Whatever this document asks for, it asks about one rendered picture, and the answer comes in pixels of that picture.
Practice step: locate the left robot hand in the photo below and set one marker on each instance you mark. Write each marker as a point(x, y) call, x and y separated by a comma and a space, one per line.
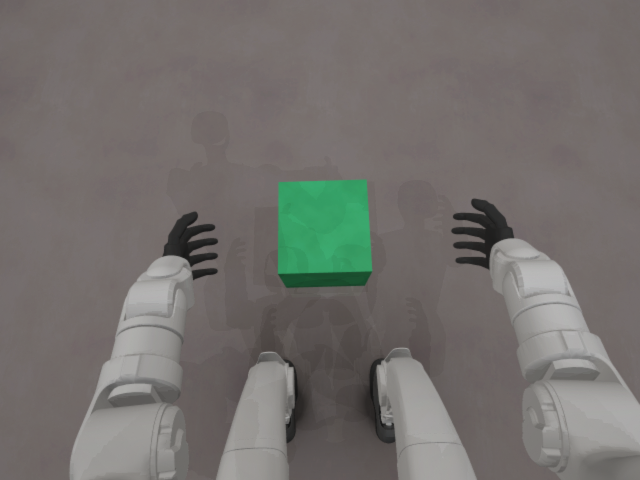
point(177, 243)

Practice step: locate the left robot foot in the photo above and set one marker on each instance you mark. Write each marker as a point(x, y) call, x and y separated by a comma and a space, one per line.
point(290, 428)

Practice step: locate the right robot foot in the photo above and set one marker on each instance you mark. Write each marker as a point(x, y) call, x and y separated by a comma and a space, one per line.
point(385, 432)

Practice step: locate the carton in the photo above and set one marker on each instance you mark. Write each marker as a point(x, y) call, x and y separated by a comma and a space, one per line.
point(324, 233)

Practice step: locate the robot right upper arm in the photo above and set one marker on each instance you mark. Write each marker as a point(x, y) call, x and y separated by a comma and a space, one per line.
point(582, 429)

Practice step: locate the left robot forearm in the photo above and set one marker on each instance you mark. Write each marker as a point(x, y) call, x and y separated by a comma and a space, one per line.
point(144, 366)

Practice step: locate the right robot hand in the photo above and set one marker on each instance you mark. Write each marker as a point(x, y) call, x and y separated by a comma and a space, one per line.
point(496, 230)

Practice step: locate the robot left upper arm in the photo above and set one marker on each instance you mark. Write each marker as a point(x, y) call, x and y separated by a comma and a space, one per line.
point(140, 442)

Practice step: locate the robot foot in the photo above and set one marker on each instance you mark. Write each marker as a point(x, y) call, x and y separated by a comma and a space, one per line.
point(385, 432)
point(290, 428)

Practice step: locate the right robot forearm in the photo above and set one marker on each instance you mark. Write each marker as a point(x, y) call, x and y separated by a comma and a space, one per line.
point(554, 340)

